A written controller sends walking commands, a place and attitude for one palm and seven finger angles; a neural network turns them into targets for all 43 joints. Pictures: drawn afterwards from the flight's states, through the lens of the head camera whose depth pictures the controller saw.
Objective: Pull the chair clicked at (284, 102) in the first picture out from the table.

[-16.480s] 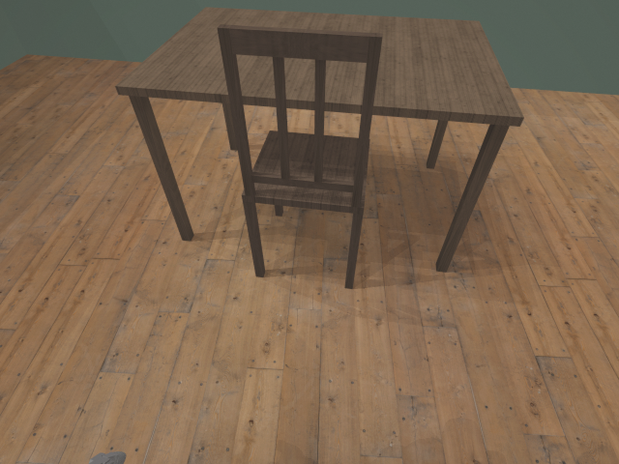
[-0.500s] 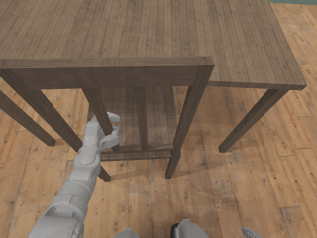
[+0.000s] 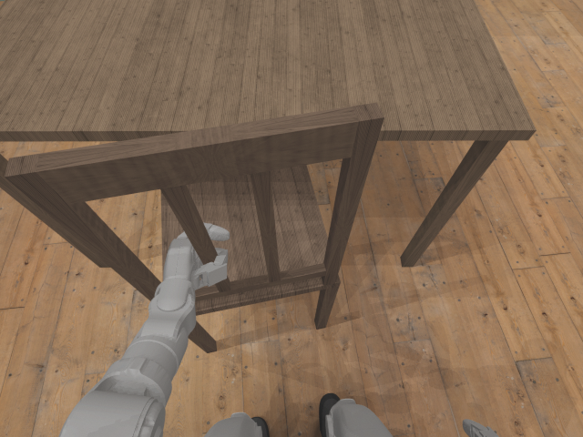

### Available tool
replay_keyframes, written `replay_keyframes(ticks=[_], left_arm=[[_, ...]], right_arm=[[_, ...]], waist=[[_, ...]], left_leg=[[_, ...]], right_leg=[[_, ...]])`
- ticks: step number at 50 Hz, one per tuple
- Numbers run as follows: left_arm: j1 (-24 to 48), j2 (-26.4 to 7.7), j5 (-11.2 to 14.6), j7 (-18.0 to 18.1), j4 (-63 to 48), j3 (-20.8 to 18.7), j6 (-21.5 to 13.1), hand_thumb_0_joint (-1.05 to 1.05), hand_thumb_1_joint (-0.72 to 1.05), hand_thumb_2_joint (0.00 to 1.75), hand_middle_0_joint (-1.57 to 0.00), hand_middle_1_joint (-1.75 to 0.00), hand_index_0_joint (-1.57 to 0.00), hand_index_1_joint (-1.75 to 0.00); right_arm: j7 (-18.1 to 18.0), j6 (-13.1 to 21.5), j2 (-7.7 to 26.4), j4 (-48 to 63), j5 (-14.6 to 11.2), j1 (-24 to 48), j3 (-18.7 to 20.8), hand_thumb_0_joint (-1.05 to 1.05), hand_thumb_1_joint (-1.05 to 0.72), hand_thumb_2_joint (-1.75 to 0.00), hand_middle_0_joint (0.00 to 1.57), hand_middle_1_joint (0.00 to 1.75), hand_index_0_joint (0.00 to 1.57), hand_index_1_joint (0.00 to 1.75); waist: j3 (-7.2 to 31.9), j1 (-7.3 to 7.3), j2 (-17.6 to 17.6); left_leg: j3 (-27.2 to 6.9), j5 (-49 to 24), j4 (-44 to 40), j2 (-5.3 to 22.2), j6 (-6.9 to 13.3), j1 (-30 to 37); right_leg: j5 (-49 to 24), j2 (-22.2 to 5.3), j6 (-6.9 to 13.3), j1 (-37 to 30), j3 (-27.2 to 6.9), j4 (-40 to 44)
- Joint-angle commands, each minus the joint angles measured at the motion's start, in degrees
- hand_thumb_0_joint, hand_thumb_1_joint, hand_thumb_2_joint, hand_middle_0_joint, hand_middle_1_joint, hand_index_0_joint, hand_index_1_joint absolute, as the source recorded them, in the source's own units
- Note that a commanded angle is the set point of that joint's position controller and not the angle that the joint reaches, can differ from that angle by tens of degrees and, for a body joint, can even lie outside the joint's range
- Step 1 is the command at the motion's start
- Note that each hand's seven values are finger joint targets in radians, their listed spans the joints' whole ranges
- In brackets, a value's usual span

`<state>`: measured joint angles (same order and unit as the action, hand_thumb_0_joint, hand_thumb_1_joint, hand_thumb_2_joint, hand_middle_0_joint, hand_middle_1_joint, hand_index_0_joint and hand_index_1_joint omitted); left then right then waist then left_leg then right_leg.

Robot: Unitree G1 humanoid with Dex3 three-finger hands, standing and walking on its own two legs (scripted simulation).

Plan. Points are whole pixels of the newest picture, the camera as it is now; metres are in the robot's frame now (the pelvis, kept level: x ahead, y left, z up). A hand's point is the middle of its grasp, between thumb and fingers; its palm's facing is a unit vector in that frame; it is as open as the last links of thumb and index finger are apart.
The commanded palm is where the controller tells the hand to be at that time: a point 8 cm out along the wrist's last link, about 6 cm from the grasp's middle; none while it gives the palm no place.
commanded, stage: step backward, pulling the chair out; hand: left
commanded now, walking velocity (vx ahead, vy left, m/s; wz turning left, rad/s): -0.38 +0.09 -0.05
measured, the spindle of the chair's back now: (204, 248) +0.39 +0.13 -0.05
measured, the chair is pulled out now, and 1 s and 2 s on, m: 0.12 0.26 0.49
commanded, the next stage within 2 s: none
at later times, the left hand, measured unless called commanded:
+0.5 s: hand (210, 310) +0.29 +0.12 -0.07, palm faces +0.01 -0.98 -0.19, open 5.6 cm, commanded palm +0.29 +0.17 -0.06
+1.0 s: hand (199, 361) +0.22 +0.13 -0.07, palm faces -0.04 -0.98 -0.19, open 5.6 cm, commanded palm +0.22 +0.18 -0.06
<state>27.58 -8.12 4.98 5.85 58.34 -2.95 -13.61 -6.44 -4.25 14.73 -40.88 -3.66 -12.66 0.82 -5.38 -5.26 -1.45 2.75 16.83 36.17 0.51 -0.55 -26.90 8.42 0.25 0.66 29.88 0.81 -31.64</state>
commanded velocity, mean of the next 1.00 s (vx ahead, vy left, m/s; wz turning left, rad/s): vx -0.38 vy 0.00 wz -0.02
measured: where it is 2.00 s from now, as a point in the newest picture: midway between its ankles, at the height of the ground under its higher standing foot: outside the picture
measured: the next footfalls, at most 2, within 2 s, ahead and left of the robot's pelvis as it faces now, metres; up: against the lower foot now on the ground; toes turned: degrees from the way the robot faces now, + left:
right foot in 0.28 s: +0.05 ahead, -0.12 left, +0.00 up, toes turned -2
left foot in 0.70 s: -0.14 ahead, +0.17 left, +0.00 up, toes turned -1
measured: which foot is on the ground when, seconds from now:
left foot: down 0.00-0.48, up 0.50-0.68, down 0.70-1.00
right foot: down 0.00-0.14, up 0.16-0.26, down 0.28-1.00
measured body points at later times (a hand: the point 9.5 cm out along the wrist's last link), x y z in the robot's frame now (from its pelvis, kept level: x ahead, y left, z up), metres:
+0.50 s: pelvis -0.07 +0.00 -0.01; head +0.01 -0.02 +0.43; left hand +0.29 +0.17 -0.05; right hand +0.02 -0.25 -0.15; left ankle +0.02 +0.11 -0.72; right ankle +0.01 -0.12 -0.73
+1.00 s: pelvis -0.13 +0.02 -0.01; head -0.07 +0.00 +0.43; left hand +0.22 +0.18 -0.05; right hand -0.06 -0.23 -0.15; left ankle -0.12 +0.18 -0.72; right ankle -0.01 -0.11 -0.73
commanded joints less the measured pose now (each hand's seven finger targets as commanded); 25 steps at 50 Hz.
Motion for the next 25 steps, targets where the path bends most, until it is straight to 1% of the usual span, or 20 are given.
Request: replay_keyframes(ticks=[1, 2, 4, 5, 6, 7, 8, 9, 10, 11, 13, 15, 16, 17, 19, 20, 22, 23, 24, 25], left_arm=[[16.65, -12.94, -3.24, 1.25, -10.28, 0.96, -2.1, 0.0, 0.9, 0.9, -0.5, -1.45, -0.5, -1.45], [17.08, -11.87, -3.18, 1.27, -10.25, 1.86, -2.16, 0.0, 0.9, 0.9, -0.5, -1.45, -0.5, -1.45], [17.7, -9.65, -3.1, 1.07, -10.43, 3.53, -2.81, 0.0, 0.9, 0.9, -0.5, -1.45, -0.5, -1.45], [18.2, -8.71, -2.93, 0.95, -10.65, 4.26, -3.07, 0.0, 0.9, 0.9, -0.5, -1.45, -0.5, -1.45], [18.98, -8.16, -2.86, 0.93, -10.88, 4.41, -3.1, 0.0, 0.9, 0.9, -0.5, -1.45, -0.5, -1.45], [19.66, -7.54, -2.77, 0.87, -11.34, 4.8, -3.0, 0.0, 0.9, 0.9, -0.5, -1.45, -0.5, -1.45], [20.73, -6.58, -2.66, 0.71, -12.05, 5.4, -3.0, 0.0, 0.9, 0.9, -0.5, -1.45, -0.5, -1.45], [21.92, -6.16, -2.58, 0.61, -12.55, 5.6, -3.15, 0.0, 0.9, 0.9, -0.5, -1.45, -0.5, -1.45], [22.1, -6.63, -2.6, 0.64, -12.49, 5.02, -3.36, 0.0, 0.9, 0.9, -0.5, -1.45, -0.5, -1.45], [21.36, -8.24, -2.76, 0.85, -11.84, 3.35, -3.58, 0.0, 0.9, 0.9, -0.5, -1.45, -0.5, -1.45], [21.25, -6.84, -3.1, 0.67, -10.19, 4.41, -3.67, 0.0, 0.9, 0.9, -0.5, -1.45, -0.5, -1.45], [21.7, -7.21, -3.85, 0.5, -9.67, 4.43, -4.25, 0.0, 0.9, 0.9, -0.5, -1.45, -0.5, -1.45], [21.61, -8.37, -4.1, 0.58, -9.02, 3.51, -4.26, 0.0, 0.9, 0.9, -0.5, -1.45, -0.5, -1.45], [20.6, -9.78, -4.04, 0.75, -8.74, 1.93, -4.36, 0.0, 0.9, 0.9, -0.5, -1.45, -0.5, -1.45], [20.06, -10.92, -3.93, 0.79, -8.91, 1.09, -4.89, 0.0, 0.9, 0.9, -0.5, -1.45, -0.5, -1.45], [20.03, -11.57, -3.99, 0.75, -9.02, 0.99, -5.13, 0.0, 0.9, 0.9, -0.5, -1.45, -0.5, -1.45], [18.91, -13.93, -4.08, 1.18, -7.84, -0.06, -5.12, 0.0, 0.9, 0.9, -0.5, -1.45, -0.5, -1.45], [18.57, -14.62, -4.18, 1.43, -7.45, -0.45, -5.01, 0.0, 0.9, 0.9, -0.5, -1.45, -0.5, -1.45], [18.08, -15.41, -4.35, 1.59, -7.19, -0.94, -4.73, 0.0, 0.9, 0.9, -0.5, -1.45, -0.5, -1.45], [17.75, -15.52, -4.68, 1.66, -7.13, -1.21, -4.24, 0.0, 0.9, 0.9, -0.5, -1.45, -0.5, -1.45]], right_arm=[[-1.12, 3.12, 8.37, 3.64, -0.3, -3.21, 2.57, 0.0, -0.9, -0.9, 0.2, 0.3, 0.2, 0.3], [-1.25, 3.42, 8.31, 3.54, -0.3, -2.94, 2.26, 0.0, -0.9, -0.9, 0.2, 0.3, 0.2, 0.3], [-1.54, 4.23, 8.34, 4.13, -0.26, -2.37, 1.93, 0.0, -0.9, -0.9, 0.2, 0.3, 0.2, 0.3], [-1.52, 4.57, 8.13, 4.62, -0.39, -1.82, 1.79, 0.0, -0.9, -0.9, 0.2, 0.3, 0.2, 0.3], [-1.72, 4.74, 8.47, 4.51, -0.05, -1.53, 1.69, 0.0, -0.9, -0.9, 0.2, 0.3, 0.2, 0.3], [-1.61, 4.86, 8.39, 4.99, 0.06, -1.14, 1.58, 0.0, -0.9, -0.9, 0.2, 0.3, 0.2, 0.3], [-1.53, 5.0, 8.0, 5.4, 0.27, -0.75, 1.51, 0.0, -0.9, -0.9, 0.2, 0.3, 0.2, 0.3], [-1.49, 5.25, 7.8, 5.38, 0.55, -0.76, 1.46, 0.0, -0.9, -0.9, 0.2, 0.3, 0.2, 0.3], [-1.44, 5.56, 7.65, 5.0, 0.82, -1.3, 1.54, 0.0, -0.9, -0.9, 0.2, 0.3, 0.2, 0.3], [-1.51, 5.9, 7.76, 4.47, 0.97, -2.03, 1.83, 0.0, -0.9, -0.9, 0.2, 0.3, 0.2, 0.3], [-1.14, 6.66, 7.43, 3.45, 1.28, -2.74, 1.73, 0.0, -0.9, -0.9, 0.2, 0.3, 0.2, 0.3], [-1.02, 7.09, 7.47, 2.71, 1.8, -1.86, 1.69, 0.0, -0.9, -0.9, 0.2, 0.3, 0.2, 0.3], [-1.18, 7.23, 8.08, 2.35, 1.76, -1.92, 2.06, 0.0, -0.9, -0.9, 0.2, 0.3, 0.2, 0.3], [-1.17, 7.46, 7.82, 2.1, 1.64, -2.08, 2.35, 0.0, -0.9, -0.9, 0.2, 0.3, 0.2, 0.3], [-1.17, 7.96, 7.2, 2.1, 1.44, -2.12, 2.4, 0.0, -0.9, -0.9, 0.2, 0.3, 0.2, 0.3], [-1.21, 8.2, 6.83, 2.12, 1.49, -2.21, 2.4, 0.0, -0.9, -0.9, 0.2, 0.3, 0.2, 0.3], [-1.15, 8.46, 6.61, 1.79, 1.37, -2.22, 2.55, 0.0, -0.9, -0.9, 0.2, 0.3, 0.2, 0.3], [-0.88, 8.5, 6.64, 1.47, 1.29, -2.01, 2.57, 0.0, -0.9, -0.9, 0.2, 0.3, 0.2, 0.3], [-0.63, 8.41, 6.8, 1.52, 1.3, -0.92, 2.56, 0.0, -0.9, -0.9, 0.2, 0.3, 0.2, 0.3], [-0.26, 8.5, 6.81, 1.74, 1.28, 0.21, 2.47, 0.0, -0.9, -0.9, 0.2, 0.3, 0.2, 0.3]], waist=[[25.9, 1.74, 4.38], [25.25, 1.68, 2.96], [23.89, 2.12, 0.06], [23.46, 2.4, -2.0], [22.94, 2.7, -5.01], [22.18, 3.09, -8.37], [21.17, 3.25, -9.98], [20.89, 3.21, -10.12], [20.96, 3.13, -8.97], [21.6, 3.21, -7.2], [21.42, 2.96, -3.31], [20.13, 3.06, -4.36], [20.03, 3.15, -3.06], [22.14, 3.34, -1.68], [24.92, 3.08, 0.81], [25.25, 2.85, 3.52], [24.61, 2.69, 6.61], [24.16, 2.89, 8.4], [23.36, 3.69, 8.36], [22.43, 4.43, 8.32]], left_leg=[[-3.84, 1.47, -3.98, 3.09, 0.03, 10.74], [-4.26, -0.82, -6.46, 4.13, 0.52, 11.85], [-5.89, -4.28, -10.42, 7.14, 1.81, 11.53], [-6.35, -2.04, -12.01, 8.77, 2.41, 10.33], [-8.77, -1.4, -14.9, 10.72, 3.43, 8.98], [-10.63, -0.95, -16.5, 12.59, 4.31, 6.99], [-11.55, -0.72, -16.92, 13.79, 4.94, 5.76], [-11.76, -3.03, -16.08, 14.51, 5.27, 6.37], [-11.23, -6.83, -14.36, 14.68, 5.53, 8.02], [-10.25, -11.74, -12.08, 14.28, 5.42, 10.39], [-8.63, -16.26, -8.67, 13.25, 4.54, 11.35], [-8.25, -14.6, -8.54, 12.95, 3.63, 9.64], [-8.58, -13.62, -8.75, 13.1, 3.42, 8.26], [-8.15, -13.49, -7.61, 12.96, 3.42, 9.08], [-5.99, -9.89, -4.61, 10.72, 2.31, 9.37], [-4.84, -6.48, -2.69, 8.77, 1.45, 9.31], [-2.88, 2.64, 3.09, 4.11, -0.57, 9.18], [-2.99, 7.31, 6.58, 1.98, -1.25, 8.44], [-4.29, 10.71, 11.28, 0.74, -1.54, 6.31], [-5.95, 12.35, 15.13, 0.19, -1.65, 3.31]], right_leg=[[-5.15, -15.36, 2.6, -14.12, -11.76, 10.94], [-2.44, -13.42, 1.62, -12.44, -9.45, 9.85], [2.75, -8.04, -0.7, -10.78, -4.77, 5.89], [6.32, -6.41, -1.0, -10.32, -3.52, 2.89], [7.73, -4.68, -1.0, -10.63, -1.99, -1.56], [9.22, -3.54, -0.76, -10.72, -1.51, -6.35], [10.61, -3.16, -0.47, -10.16, -1.33, -10.06], [11.3, -2.99, -0.23, -9.23, -1.47, -11.96], [10.78, -3.09, -0.19, -8.79, -1.75, -11.85], [8.26, -3.18, -0.25, -8.36, -2.02, -10.12], [1.25, -3.59, -0.32, -10.05, -2.66, -6.81], [0.57, -4.35, -0.07, -10.25, -3.5, -6.23], [1.31, -3.9, -0.02, -10.85, -3.22, -6.74], [-0.02, -3.95, -0.09, -11.78, -3.69, -6.03], [-3.69, -6.0, 0.4, -12.36, -6.62, -3.53], [-3.39, -8.05, 1.03, -11.47, -9.46, -1.21], [-0.57, -14.66, 3.83, -9.24, -17.72, 6.98], [1.05, -18.23, 5.34, -9.14, -20.98, 10.74], [2.64, -20.91, 6.84, -9.92, -23.16, 13.03], [1.07, -22.71, 8.23, -11.7, -24.39, 13.66]])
